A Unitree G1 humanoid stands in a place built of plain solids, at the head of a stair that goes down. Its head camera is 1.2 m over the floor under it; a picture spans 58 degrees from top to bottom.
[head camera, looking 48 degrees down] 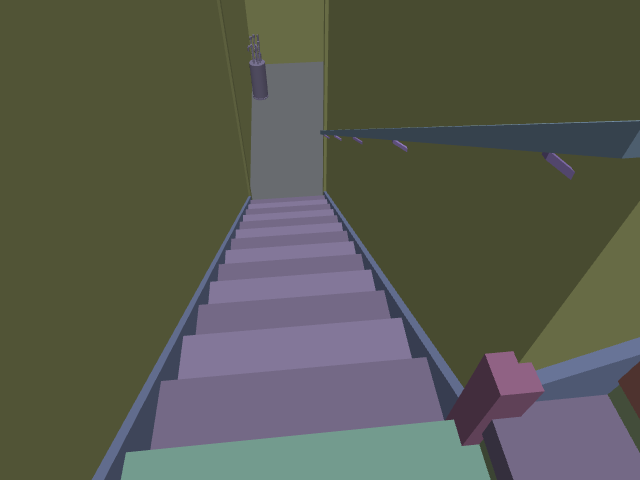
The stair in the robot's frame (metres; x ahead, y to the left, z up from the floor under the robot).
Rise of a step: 0.18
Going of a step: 0.27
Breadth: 0.90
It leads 5 degrees to the left of straight ahead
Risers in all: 14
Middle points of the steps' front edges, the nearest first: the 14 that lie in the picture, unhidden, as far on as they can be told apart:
0.38 0.07 0.00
0.66 0.08 -0.18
0.93 0.11 -0.37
1.20 0.13 -0.55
1.47 0.16 -0.73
1.74 0.18 -0.91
2.01 0.21 -1.10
2.29 0.24 -1.28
2.56 0.26 -1.46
2.83 0.29 -1.65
3.10 0.32 -1.83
3.37 0.34 -2.01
3.65 0.37 -2.19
3.92 0.39 -2.38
